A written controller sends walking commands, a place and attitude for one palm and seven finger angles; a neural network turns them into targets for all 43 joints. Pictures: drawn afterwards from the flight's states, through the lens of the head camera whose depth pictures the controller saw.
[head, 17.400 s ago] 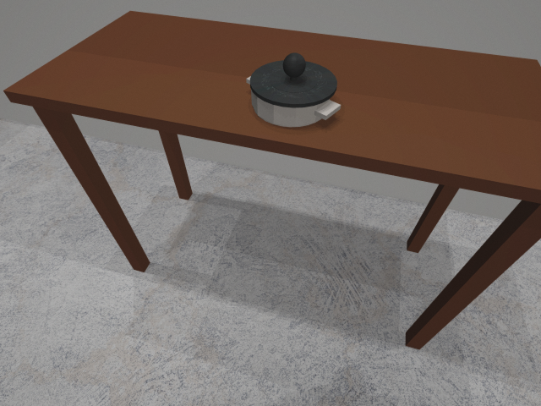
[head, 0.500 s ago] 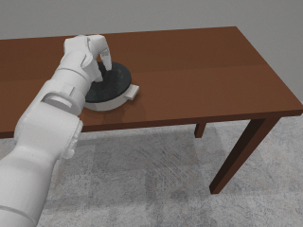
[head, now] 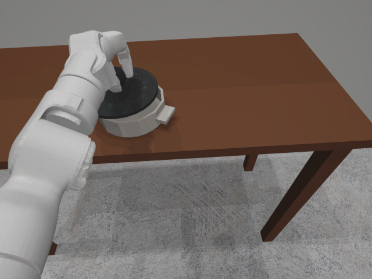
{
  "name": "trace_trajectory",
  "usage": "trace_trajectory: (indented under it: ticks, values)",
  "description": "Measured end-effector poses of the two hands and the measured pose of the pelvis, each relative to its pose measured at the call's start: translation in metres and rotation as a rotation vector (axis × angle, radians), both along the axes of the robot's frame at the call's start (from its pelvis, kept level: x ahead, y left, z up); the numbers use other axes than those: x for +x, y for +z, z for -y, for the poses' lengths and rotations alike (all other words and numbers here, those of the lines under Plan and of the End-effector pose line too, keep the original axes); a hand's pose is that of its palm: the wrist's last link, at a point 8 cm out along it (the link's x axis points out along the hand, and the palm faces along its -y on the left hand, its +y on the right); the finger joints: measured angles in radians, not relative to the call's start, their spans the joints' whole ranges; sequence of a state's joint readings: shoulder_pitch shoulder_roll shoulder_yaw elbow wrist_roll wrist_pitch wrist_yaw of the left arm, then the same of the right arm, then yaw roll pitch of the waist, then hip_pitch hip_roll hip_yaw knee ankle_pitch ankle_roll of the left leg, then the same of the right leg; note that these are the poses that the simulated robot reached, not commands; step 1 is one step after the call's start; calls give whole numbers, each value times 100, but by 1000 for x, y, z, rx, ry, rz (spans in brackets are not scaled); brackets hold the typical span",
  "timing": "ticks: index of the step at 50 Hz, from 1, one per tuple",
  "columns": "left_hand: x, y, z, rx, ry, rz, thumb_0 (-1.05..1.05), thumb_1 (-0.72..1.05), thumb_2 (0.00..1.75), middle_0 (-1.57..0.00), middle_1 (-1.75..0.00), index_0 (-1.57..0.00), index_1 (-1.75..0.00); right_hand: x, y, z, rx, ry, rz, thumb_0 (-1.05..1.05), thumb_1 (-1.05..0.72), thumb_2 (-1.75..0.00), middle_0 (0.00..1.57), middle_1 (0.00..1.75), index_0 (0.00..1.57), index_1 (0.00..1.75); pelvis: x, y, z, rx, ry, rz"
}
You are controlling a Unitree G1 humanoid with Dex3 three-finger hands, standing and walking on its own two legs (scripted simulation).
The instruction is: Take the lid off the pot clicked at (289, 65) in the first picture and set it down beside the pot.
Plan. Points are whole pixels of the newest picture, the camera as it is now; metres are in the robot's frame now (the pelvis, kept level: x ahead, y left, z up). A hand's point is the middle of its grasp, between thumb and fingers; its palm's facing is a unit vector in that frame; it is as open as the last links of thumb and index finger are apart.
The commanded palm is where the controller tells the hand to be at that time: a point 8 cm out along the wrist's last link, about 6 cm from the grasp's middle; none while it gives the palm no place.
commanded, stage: lift the lid straight up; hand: left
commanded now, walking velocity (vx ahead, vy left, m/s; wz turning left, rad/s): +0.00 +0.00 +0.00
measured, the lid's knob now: (115, 77) +0.51 +0.12 +0.19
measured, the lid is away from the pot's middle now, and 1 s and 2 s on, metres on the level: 0.02 0.03 0.08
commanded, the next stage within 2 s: move the lid sideways beside the pot in 1.44 s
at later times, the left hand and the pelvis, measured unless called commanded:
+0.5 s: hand (103, 57) +0.46 +0.12 +0.26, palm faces -0.30 -0.12 -0.95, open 7.3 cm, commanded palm +0.47 +0.12 +0.33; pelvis -0.01 +0.00 +0.00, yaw +0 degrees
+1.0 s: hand (90, 34) +0.47 +0.13 +0.30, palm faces -0.21 -0.13 -0.97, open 7.3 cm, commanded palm +0.46 +0.13 +0.37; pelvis -0.01 +0.00 +0.00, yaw +0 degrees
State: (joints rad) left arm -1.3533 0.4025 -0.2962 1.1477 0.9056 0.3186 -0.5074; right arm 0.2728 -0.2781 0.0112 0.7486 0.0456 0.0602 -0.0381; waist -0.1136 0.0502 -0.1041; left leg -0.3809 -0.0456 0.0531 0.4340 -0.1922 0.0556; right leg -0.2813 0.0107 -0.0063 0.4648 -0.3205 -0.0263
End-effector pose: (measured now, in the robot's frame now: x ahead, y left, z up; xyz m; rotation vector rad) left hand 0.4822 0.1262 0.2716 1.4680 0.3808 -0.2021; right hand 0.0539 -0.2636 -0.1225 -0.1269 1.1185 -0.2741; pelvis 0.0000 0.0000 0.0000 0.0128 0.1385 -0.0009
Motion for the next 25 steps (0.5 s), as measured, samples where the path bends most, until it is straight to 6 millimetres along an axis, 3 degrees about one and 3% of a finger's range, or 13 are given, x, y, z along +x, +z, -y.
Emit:
trace_trajectory:
  ticks: [15,25]
  values:
    - [-15,30,4,-7,-9,53,0,26,65,-70,-99,-71,-99,14,3,0,8,34,52,1,-91,-89,20,30,20,30,-7,0,1,0,7,22]
    - [-23,48,2,-5,49,61,0,25,66,-70,-99,-71,-100,3,1,-4,16,32,43,1,-91,-89,20,30,20,30,-15,1,1,0,8,30]
